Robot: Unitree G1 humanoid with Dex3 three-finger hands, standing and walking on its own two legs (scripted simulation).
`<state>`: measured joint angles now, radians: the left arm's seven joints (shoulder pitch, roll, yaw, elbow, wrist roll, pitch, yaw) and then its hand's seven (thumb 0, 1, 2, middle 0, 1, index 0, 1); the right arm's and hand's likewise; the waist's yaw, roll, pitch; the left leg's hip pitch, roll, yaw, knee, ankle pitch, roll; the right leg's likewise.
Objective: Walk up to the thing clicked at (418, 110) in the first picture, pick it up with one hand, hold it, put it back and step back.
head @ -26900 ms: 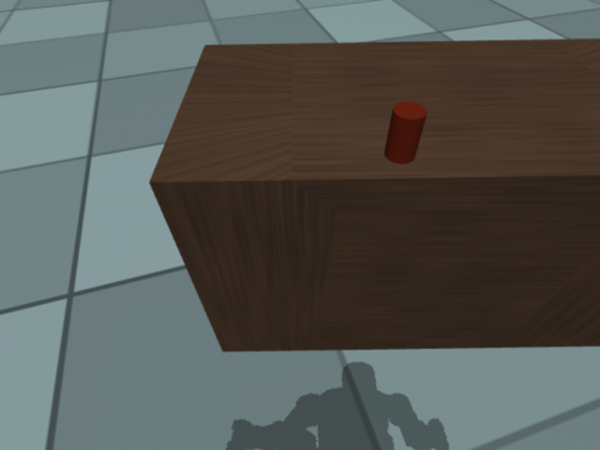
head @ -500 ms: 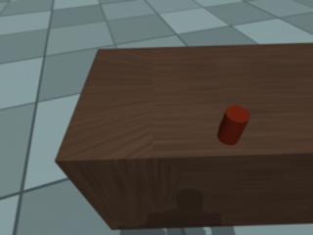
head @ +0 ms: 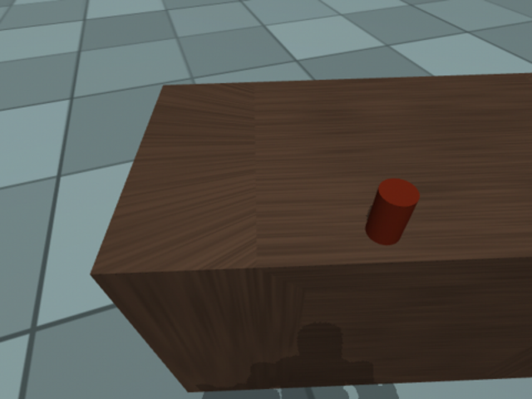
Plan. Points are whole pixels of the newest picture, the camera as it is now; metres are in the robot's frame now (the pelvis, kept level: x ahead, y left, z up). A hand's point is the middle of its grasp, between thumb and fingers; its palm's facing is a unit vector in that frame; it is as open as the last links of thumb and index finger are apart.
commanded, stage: stand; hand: right
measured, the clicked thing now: (390, 212) +0.39 -0.18 +0.07
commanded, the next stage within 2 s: step back in 1.98 s
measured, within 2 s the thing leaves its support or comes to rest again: neither
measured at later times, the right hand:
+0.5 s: hand out of the picture +0.07 -0.25 -0.16, palm faces -0.04 +0.94 -0.35, open 7.3 cm
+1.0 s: hand out of the picture +0.07 -0.25 -0.16, palm faces -0.04 +0.94 -0.34, open 7.3 cm
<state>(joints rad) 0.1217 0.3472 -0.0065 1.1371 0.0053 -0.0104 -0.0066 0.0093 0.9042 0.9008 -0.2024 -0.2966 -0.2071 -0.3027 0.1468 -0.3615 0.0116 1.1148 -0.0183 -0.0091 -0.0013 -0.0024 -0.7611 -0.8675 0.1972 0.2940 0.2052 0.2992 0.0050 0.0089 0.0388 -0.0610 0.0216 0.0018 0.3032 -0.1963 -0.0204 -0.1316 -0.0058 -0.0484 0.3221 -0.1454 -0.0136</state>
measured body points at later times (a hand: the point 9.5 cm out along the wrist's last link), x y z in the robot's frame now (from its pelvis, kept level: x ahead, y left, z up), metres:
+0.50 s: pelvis +0.01 +0.01 +0.00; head +0.01 +0.00 +0.45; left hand +0.08 +0.30 -0.13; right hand +0.08 -0.30 -0.14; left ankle -0.02 +0.13 -0.75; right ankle +0.02 -0.11 -0.75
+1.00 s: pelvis +0.01 +0.00 +0.00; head +0.02 +0.00 +0.45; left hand +0.08 +0.31 -0.13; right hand +0.07 -0.30 -0.14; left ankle -0.02 +0.13 -0.75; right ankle +0.02 -0.11 -0.75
